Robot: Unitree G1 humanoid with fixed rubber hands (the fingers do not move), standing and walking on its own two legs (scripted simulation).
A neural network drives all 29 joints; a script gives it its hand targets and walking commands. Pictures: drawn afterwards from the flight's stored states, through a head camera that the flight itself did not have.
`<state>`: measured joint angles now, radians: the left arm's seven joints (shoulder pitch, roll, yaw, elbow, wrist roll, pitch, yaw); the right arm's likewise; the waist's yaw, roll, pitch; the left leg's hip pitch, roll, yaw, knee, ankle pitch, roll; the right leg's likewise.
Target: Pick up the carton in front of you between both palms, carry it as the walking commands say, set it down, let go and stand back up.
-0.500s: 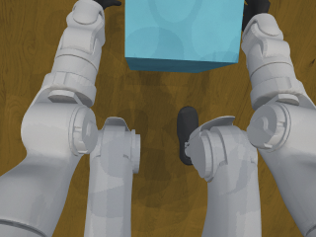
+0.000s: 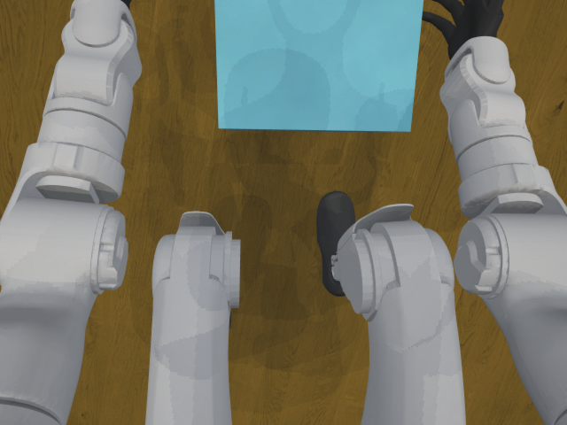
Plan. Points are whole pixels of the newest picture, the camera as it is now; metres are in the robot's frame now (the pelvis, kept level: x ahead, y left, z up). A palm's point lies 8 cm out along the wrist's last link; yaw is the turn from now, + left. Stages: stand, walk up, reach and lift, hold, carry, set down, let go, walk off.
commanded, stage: set down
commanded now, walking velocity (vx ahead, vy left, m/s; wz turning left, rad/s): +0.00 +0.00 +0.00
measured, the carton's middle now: (302, 55) +0.51 -0.05 -0.26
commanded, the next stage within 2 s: let go in 0.88 s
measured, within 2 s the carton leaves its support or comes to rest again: neither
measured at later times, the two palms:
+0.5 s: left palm out of the picture +0.55 +0.16 +0.01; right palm out of the picture +0.50 -0.23 +0.00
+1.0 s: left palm out of the picture +0.54 +0.17 +0.16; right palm out of the picture +0.48 -0.23 +0.15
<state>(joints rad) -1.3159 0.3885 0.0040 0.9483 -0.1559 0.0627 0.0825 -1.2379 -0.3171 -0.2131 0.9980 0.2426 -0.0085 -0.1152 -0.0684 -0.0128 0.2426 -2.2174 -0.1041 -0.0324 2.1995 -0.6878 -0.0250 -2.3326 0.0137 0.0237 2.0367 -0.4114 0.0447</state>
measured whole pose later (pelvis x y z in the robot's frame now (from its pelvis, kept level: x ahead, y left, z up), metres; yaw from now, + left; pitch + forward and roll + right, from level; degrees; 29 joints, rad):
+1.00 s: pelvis +0.05 -0.01 +0.25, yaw +1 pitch +44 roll +1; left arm -0.99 0.29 0.25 0.89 0.04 0.11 -0.05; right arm -0.82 -0.13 -0.31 0.69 -0.03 0.11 -0.06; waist -0.07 0.02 -0.12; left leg -1.53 -0.07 -0.05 1.20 -0.45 -0.02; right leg -1.63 0.01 0.04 1.12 -0.26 0.02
